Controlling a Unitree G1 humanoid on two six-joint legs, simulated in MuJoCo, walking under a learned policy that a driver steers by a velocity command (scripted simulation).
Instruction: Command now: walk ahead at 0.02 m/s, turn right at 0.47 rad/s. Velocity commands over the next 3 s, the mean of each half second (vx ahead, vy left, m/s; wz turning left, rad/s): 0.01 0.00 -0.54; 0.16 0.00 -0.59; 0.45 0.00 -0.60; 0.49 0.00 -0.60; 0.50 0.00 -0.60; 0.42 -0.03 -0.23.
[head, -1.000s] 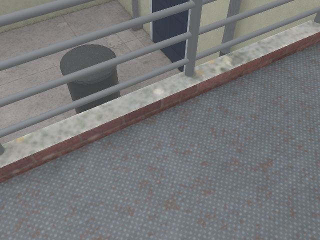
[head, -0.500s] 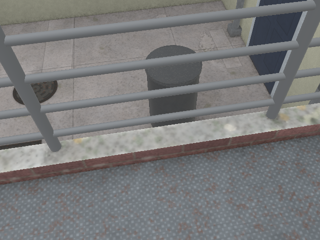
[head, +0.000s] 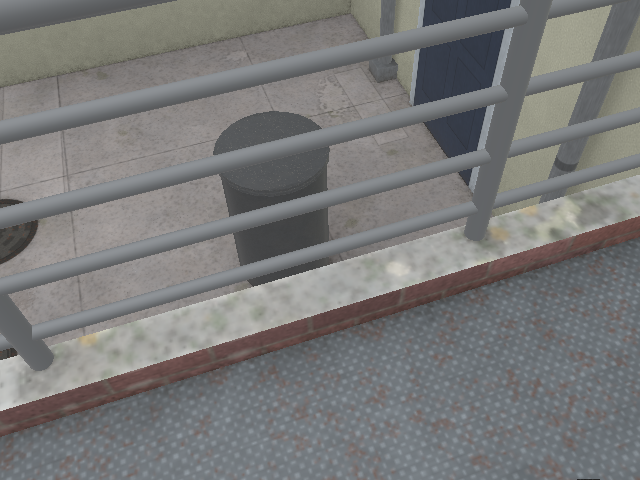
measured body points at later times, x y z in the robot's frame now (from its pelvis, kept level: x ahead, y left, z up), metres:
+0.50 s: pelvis -0.01 -0.04 +0.00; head +0.02 -0.06 +0.45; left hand +0.24 +0.18 -0.07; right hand +0.11 -0.34 -0.09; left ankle +0.05 +0.10 -0.71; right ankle -0.01 -0.13 -0.73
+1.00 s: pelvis +0.00 -0.09 -0.01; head +0.01 -0.11 +0.44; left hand +0.29 +0.05 -0.08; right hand -0.08 -0.39 -0.12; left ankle +0.03 +0.09 -0.71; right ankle -0.06 -0.16 -0.74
